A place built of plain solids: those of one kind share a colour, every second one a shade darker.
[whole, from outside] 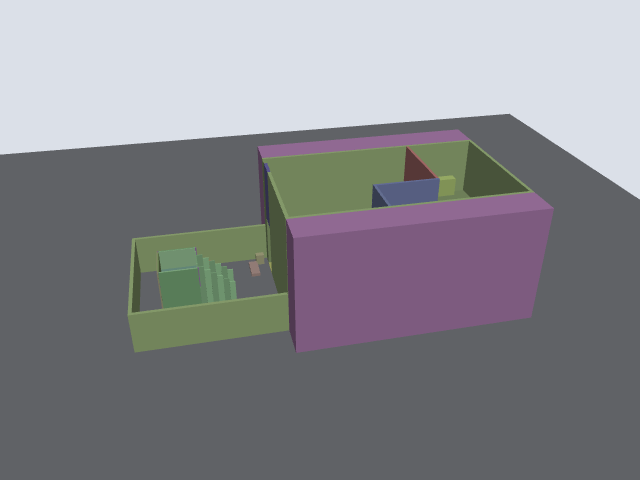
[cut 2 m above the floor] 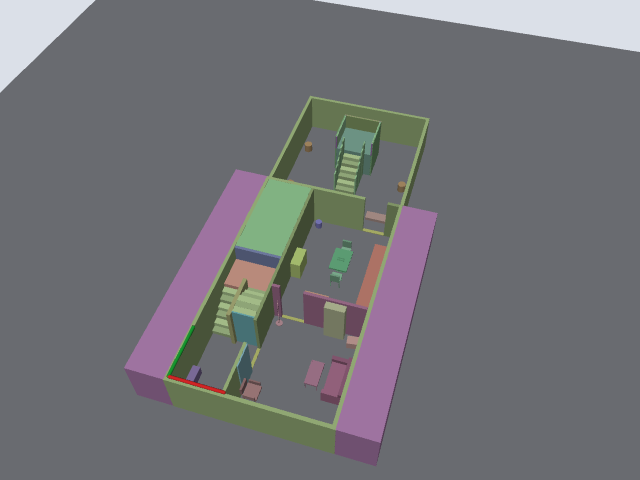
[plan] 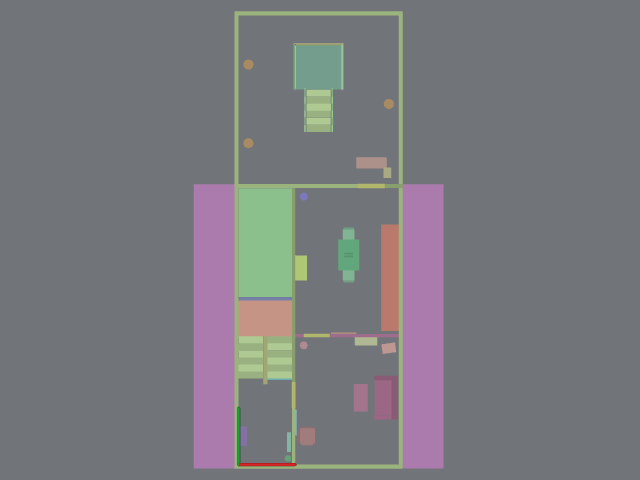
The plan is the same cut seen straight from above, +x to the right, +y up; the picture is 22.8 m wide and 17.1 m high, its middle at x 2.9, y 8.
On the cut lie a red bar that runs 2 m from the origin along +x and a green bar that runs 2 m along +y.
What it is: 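A terraced town house, two up and two down, 5.7 m between the party walls, 9.8 m deep; a hall 0.87 m wide; a stair of 14 risers of 184 mm on goings of 251 mm, 0.87 m wide, straight between the party wall and the hall's partition, up a first flight to a half landing at the back, then back toward the front up a second flight beside it, a wall between them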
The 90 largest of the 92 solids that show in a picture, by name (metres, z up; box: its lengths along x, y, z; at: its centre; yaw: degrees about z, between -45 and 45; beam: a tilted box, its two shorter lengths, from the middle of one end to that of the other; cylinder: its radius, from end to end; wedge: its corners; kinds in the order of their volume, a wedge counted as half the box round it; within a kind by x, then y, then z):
{
 "neighbour_1": {"box": [1.46, 10.13, 5.23], "at": [-0.87, 4.92, 2.57]},
 "neighbour_2": {"box": [1.46, 10.13, 5.23], "at": [6.57, 4.92, 2.57]},
 "wall_1": {"box": [0.15, 10.15, 5.23], "at": [-0.07, 4.92, 2.57]},
 "wall_2": {"box": [0.15, 6.3, 1.85], "at": [-0.07, 13.0, 0.88]},
 "wall_3": {"box": [0.12, 2.0, 2.53], "at": [1.96, 1.0, 1.22]},
 "wall_4": {"box": [0.12, 6.91, 2.53], "at": [1.96, 6.39, 1.22]},
 "wall_5": {"box": [4.4, 0.15, 5.23], "at": [2.05, 9.92, 2.57]},
 "wall_6": {"box": [6.0, 0.15, 5.23], "at": [2.85, -0.07, 2.57]},
 "wall_7": {"box": [6.0, 0.15, 1.85], "at": [2.85, 16.07, 0.88]},
 "wall_8": {"box": [0.65, 0.15, 5.23], "at": [5.53, 9.92, 2.57]},
 "wall_9": {"box": [0.15, 10.15, 5.23], "at": [5.78, 4.92, 2.57]},
 "wall_10": {"box": [0.15, 6.3, 1.85], "at": [5.78, 13.0, 0.88]},
 "behind_landing_1": {"box": [1.9, 3.88, 2.53], "at": [0.95, 7.91, 1.22]},
 "tread_1": {"box": [0.87, 0.25, 0.23], "at": [0.44, 3.19, 0.07]},
 "tread_2": {"box": [0.87, 0.25, 0.42], "at": [0.44, 3.44, 0.16]},
 "tread_3": {"box": [0.87, 0.25, 0.6], "at": [0.44, 3.69, 0.25]},
 "tread_4": {"box": [0.87, 0.25, 0.79], "at": [0.44, 3.94, 0.34]},
 "tread_5": {"box": [0.87, 0.25, 0.97], "at": [0.44, 4.19, 0.44]},
 "tread_6": {"box": [0.87, 0.25, 1.16], "at": [0.44, 4.45, 0.53]},
 "tread_7": {"box": [0.87, 0.25, 2.45], "at": [1.46, 3.19, 1.17]},
 "tread_8": {"box": [0.87, 0.25, 2.26], "at": [1.46, 3.44, 1.08]},
 "tread_9": {"box": [0.87, 0.25, 2.08], "at": [1.46, 3.69, 0.99]},
 "tread_10": {"box": [0.87, 0.25, 1.89], "at": [1.46, 3.94, 0.9]},
 "tread_11": {"box": [0.87, 0.25, 1.71], "at": [1.46, 4.19, 0.81]},
 "tread_12": {"box": [0.87, 0.25, 1.53], "at": [1.46, 4.45, 0.71]},
 "tread_13": {"box": [0.87, 0.25, 0.23], "at": [2.85, 11.97, 0.07]},
 "tread_14": {"box": [0.87, 0.25, 0.42], "at": [2.85, 12.23, 0.16]},
 "tread_15": {"box": [0.87, 0.25, 0.6], "at": [2.85, 12.48, 0.25]},
 "tread_16": {"box": [0.87, 0.25, 0.79], "at": [2.85, 12.73, 0.34]},
 "tread_17": {"box": [0.87, 0.25, 0.97], "at": [2.85, 12.98, 0.44]},
 "tread_18": {"box": [0.87, 0.25, 1.16], "at": [2.85, 13.23, 0.53]},
 "plat_1": {"box": [1.67, 1.6, 1.34], "at": [2.85, 14.16, 0.62]},
 "half_landing_1": {"box": [1.9, 1.27, 1.34], "at": [0.95, 5.21, 0.62]},
 "upper_floor_1": {"box": [5.72, 2.18, 0.1], "at": [2.85, 1.08, 2.53]},
 "upper_back_wall_1": {"box": [3.8, 0.12, 2.7], "at": [3.8, 3.12, 3.83]},
 "landing_end_wall_1": {"box": [1.9, 0.12, 5.23], "at": [0.95, 5.9, 2.57]},
 "stair_spine_1": {"box": [0.15, 1.71, 3.63], "at": [0.95, 3.72, 1.77]},
 "upper_partition_1": {"box": [0.12, 2.9, 2.7], "at": [1.96, 4.51, 3.83]},
 "kitchen_wall_1": {"box": [0.3, 0.12, 2.53], "at": [2.17, 4.6, 1.22]},
 "kitchen_wall_2": {"box": [2.45, 0.12, 2.53], "at": [4.48, 4.6, 1.22]},
 "sofa_1": {"box": [0.65, 1.24, 0.37], "at": [5.18, 2.38, 0.24]},
 "sofa_2": {"box": [0.86, 0.16, 0.65], "at": [5.25, 1.68, 0.28]},
 "sofa_3": {"box": [0.86, 0.16, 0.65], "at": [5.25, 3.08, 0.28]},
 "sofa_4": {"box": [0.24, 1.56, 0.83], "at": [5.56, 2.38, 0.36]},
 "dresser_1": {"box": [0.42, 0.9, 0.92], "at": [2.23, 7.0, 0.41]},
 "dresser_2": {"box": [0.42, 0.9, 0.92], "at": [5.49, 1.1, 2.99]},
 "shelf_1": {"box": [0.8, 0.3, 1.95], "at": [4.54, 4.39, 0.93]},
 "guard_ground_1": {"box": [0.06, 1.6, 2.24], "at": [1.98, 14.16, 1.07]},
 "guard_ground_2": {"box": [0.06, 1.6, 2.24], "at": [3.72, 14.16, 1.07]},
 "back_wall_over_door_1": {"box": [0.97, 0.15, 2.74], "at": [4.73, 9.92, 3.81]},
 "piece_1": {"box": [0.06, 0.25, 1.13], "at": [2.36, 11.97, 0.52]},
 "piece_2": {"box": [0.06, 0.25, 1.32], "at": [2.36, 12.23, 0.61]},
 "piece_3": {"box": [0.06, 0.25, 1.5], "at": [2.36, 12.48, 0.7]},
 "piece_4": {"box": [0.06, 0.25, 1.69], "at": [2.36, 12.73, 0.79]},
 "piece_5": {"box": [0.06, 0.25, 1.87], "at": [2.36, 12.98, 0.89]},
 "piece_6": {"box": [0.06, 0.25, 2.06], "at": [2.36, 13.23, 0.98]},
 "piece_7": {"box": [0.06, 0.25, 1.13], "at": [3.34, 11.97, 0.52]},
 "piece_8": {"box": [0.06, 0.25, 1.32], "at": [3.34, 12.23, 0.61]},
 "piece_9": {"box": [0.06, 0.25, 1.5], "at": [3.34, 12.48, 0.7]},
 "piece_10": {"box": [0.06, 0.25, 1.69], "at": [3.34, 12.73, 0.79]},
 "piece_11": {"box": [0.06, 0.25, 1.87], "at": [3.34, 12.98, 0.89]},
 "piece_12": {"box": [0.06, 0.25, 2.06], "at": [3.34, 13.23, 0.98]},
 "guard_far_ground_1": {"box": [1.79, 0.06, 2.24], "at": [2.85, 14.99, 1.07]},
 "guard_whole_1": {"box": [0.06, 1.6, 0.9], "at": [2.01, 14.16, 1.74]},
 "guard_whole_2": {"box": [0.06, 1.6, 0.9], "at": [3.69, 14.16, 1.74]},
 "top_riser_1": {"box": [0.87, 0.06, 2.63], "at": [1.46, 3.04, 1.27]},
 "plant_pot_1": {"cylinder": 0.18, "from": [0.35, 11.45, 0.0], "to": [0.35, 11.45, 0.38]},
 "plant_pot_2": {"cylinder": 0.18, "from": [0.35, 14.25, 0.0], "to": [0.35, 14.25, 0.38]},
 "plant_pot_3": {"cylinder": 0.18, "from": [5.35, 12.85, 0.0], "to": [5.35, 12.85, 0.38]},
 "shoe_rack_1": {"box": [0.3, 0.7, 0.5], "at": [0.15, 1.01, 0.2]},
 "door_leaf_front_room_1": {"box": [0.05, 0.92, 2.07], "at": [2.05, 1.5, 0.98]},
 "kitchen_run_worktop_1": {"box": [0.62, 3.79, 0.04], "at": [5.39, 6.65, 0.88]},
 "guard_far_whole_1": {"box": [1.67, 0.06, 0.9], "at": [2.85, 14.96, 1.74]},
 "yard_step_1": {"box": [1.09, 0.41, 0.2], "at": [4.73, 10.75, 0.05]},
 "box_cardboard_1": {"box": [0.49, 0.35, 0.39], "at": [5.35, 4.15, 0.14], "yaw": 7.7},
 "meeting_table_1": {"box": [0.75, 1.1, 0.07], "at": [3.92, 7.47, 0.7]},
 "radiator_1": {"box": [0.14, 0.7, 0.6], "at": [1.8, 0.8, 0.42]},
 "bin_recycle_1": {"box": [0.28, 0.38, 0.55], "at": [5.3, 10.4, 0.23]},
 "armchair_shell_1": {"box": [0.09, 0.48, 0.35], "at": [2.13, 1.02, 0.62]},
 "armchair_shell_2": {"box": [0.44, 0.06, 0.2], "at": [2.44, 0.72, 0.53]},
 "armchair_shell_3": {"box": [0.54, 0.55, 0.1], "at": [2.45, 1.02, 0.4]},
 "side_chair_1": {"box": [0.38, 0.08, 0.38], "at": [3.92, 6.53, 0.65]},
 "side_chair_2": {"box": [0.42, 0.42, 0.04], "at": [3.92, 6.77, 0.43]},
 "side_chair_3": {"box": [0.42, 0.42, 0.04], "at": [3.92, 8.17, 0.43]},
 "side_chair_4": {"box": [0.38, 0.08, 0.38], "at": [3.92, 8.41, 0.65]},
 "coffee_table_1": {"box": [0.5, 0.98, 0.07], "at": [4.35, 2.38, 0.36]},
 "threshold_1": {"box": [0.13, 0.94, 0.07], "at": [1.96, 2.47, -0.01]},
 "threshold_2": {"box": [0.93, 0.13, 0.07], "at": [2.79, 4.6, -0.01]},
 "threshold_3": {"box": [0.95, 0.16, 0.08], "at": [4.73, 9.92, -0.01]},
 "bin_waste_1": {"cylinder": 0.14, "from": [2.32, 9.55, 0.0], "to": [2.32, 9.55, 0.31]}
}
